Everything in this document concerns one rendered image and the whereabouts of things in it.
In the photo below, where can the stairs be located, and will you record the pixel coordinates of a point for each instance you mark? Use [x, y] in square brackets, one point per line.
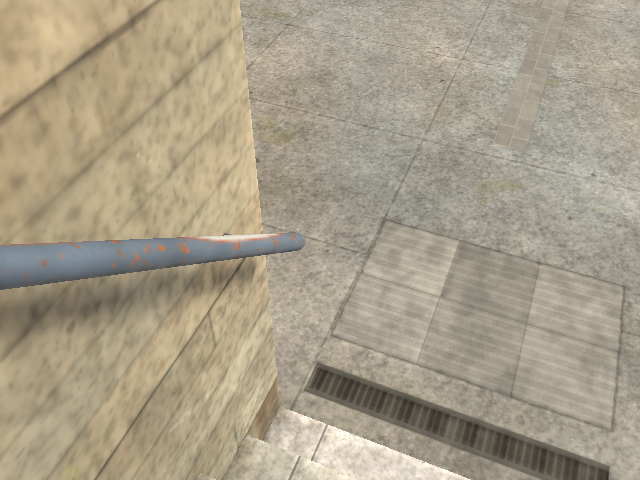
[297, 447]

